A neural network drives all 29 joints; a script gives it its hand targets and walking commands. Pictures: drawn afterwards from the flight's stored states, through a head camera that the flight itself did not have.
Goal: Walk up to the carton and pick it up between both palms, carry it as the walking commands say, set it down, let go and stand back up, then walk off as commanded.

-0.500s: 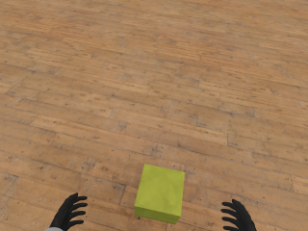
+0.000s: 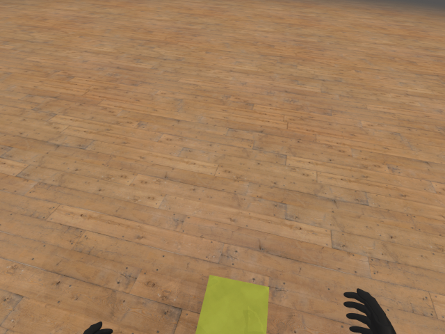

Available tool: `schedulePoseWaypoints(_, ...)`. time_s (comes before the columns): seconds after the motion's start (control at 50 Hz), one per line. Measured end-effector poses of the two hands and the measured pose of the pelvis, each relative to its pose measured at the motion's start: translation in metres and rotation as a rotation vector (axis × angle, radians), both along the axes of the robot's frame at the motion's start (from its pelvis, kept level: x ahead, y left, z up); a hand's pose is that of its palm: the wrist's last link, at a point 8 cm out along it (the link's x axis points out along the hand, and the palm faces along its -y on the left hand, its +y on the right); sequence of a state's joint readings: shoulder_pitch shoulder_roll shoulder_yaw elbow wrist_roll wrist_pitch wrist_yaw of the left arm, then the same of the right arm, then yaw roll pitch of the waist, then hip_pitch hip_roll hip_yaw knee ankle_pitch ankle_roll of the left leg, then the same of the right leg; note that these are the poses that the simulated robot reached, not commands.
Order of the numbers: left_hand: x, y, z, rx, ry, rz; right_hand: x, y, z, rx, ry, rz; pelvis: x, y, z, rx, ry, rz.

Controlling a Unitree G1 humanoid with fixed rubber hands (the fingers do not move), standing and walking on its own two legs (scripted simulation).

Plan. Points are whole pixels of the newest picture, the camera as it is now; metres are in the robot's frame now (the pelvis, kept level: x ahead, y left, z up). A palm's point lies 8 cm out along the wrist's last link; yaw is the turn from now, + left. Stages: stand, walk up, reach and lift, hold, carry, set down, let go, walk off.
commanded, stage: stand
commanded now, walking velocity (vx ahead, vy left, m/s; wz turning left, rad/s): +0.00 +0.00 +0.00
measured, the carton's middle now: (232, 322) +0.42 -0.05 -0.66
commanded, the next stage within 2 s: walk off in 1.54 s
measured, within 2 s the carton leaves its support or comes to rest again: neither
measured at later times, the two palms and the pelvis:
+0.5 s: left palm out of the picture +0.12 +0.26 -0.10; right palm out of the picture +0.17 -0.27 -0.03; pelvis +0.00 +0.00 +0.00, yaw +0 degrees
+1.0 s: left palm out of the picture +0.10 +0.26 -0.10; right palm out of the picture +0.14 -0.27 -0.04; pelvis -0.02 +0.00 +0.00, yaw +0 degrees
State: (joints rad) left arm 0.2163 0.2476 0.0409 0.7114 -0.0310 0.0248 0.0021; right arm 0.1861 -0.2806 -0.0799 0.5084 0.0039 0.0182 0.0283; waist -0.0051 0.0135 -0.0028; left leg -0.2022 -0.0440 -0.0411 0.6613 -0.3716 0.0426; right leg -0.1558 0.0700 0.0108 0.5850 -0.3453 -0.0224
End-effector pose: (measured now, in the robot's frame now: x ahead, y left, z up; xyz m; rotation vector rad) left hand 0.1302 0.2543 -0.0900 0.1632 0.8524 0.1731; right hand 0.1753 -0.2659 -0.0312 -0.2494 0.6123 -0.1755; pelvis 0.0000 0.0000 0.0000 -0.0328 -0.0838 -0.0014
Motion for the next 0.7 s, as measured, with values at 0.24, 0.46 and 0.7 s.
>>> schedulePoseWaypoints(0.24, -0.004, 0.002, -0.004, 0.004, 0.016, 0.011, -0.001, -0.003, -0.003, -0.008, 0.006, -0.016, 0.002, 0.0, 0.0, 0.0, 0.003, 0.0)
schedulePoseWaypoints(0.46, -0.011, 0.003, -0.006, 0.003, 0.018, 0.015, -0.007, -0.003, -0.003, -0.01, -0.002, -0.021, -0.003, 0.001, 0.0, 0.0, -0.004, 0.0)
schedulePoseWaypoints(0.7, -0.02, 0.004, -0.006, 0.004, 0.016, 0.018, -0.017, -0.003, -0.005, -0.01, -0.001, -0.026, -0.009, 0.001, 0.0, -0.001, -0.013, 0.0)
